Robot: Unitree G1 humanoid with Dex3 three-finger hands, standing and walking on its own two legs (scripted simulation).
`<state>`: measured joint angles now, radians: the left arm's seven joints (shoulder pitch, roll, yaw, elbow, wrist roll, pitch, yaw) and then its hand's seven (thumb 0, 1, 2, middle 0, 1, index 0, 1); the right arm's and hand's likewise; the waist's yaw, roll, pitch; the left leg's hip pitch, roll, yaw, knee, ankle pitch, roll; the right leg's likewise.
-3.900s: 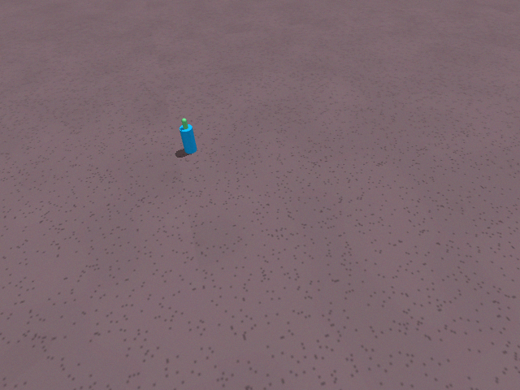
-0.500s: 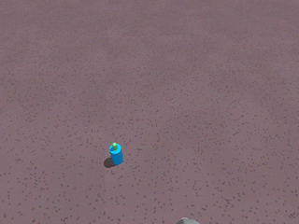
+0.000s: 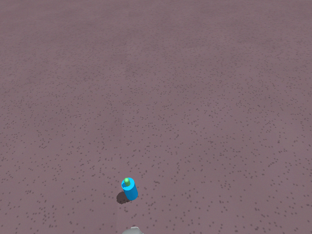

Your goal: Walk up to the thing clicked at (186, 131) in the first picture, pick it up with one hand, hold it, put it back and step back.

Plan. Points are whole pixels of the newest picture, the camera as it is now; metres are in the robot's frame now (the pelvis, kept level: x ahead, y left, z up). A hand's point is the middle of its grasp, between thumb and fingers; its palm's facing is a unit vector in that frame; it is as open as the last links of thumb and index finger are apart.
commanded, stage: walk up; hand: left
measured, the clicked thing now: (129, 187) +0.49 +0.25 -0.65
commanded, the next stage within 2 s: stand in 1.56 s
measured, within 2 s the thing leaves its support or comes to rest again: neither
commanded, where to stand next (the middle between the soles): +0.17 +0.02 m, yaw -2 degrees
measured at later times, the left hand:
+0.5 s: hand (75, 229) +0.17 +0.28 -0.16, palm faces -0.06 -0.92 -0.39, open 7.4 cm
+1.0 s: hand (79, 217) +0.20 +0.28 -0.14, palm faces -0.03 -0.94 -0.33, open 7.4 cm
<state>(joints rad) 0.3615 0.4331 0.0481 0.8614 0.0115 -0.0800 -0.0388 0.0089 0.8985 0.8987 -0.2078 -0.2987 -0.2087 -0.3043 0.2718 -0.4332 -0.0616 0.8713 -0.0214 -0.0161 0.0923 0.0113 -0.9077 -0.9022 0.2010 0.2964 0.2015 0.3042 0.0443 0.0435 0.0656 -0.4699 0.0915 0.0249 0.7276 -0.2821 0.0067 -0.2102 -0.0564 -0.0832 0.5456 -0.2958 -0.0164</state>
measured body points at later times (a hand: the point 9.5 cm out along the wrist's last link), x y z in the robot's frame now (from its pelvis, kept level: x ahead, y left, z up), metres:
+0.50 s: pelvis +0.09 +0.02 -0.01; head +0.12 +0.01 +0.43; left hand +0.17 +0.33 -0.13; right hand +0.18 -0.28 -0.15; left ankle +0.12 +0.15 -0.73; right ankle +0.13 -0.11 -0.73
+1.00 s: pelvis +0.10 +0.03 +0.01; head +0.11 +0.03 +0.46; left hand +0.20 +0.32 -0.12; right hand +0.18 -0.28 -0.12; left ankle +0.12 +0.15 -0.73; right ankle +0.13 -0.11 -0.73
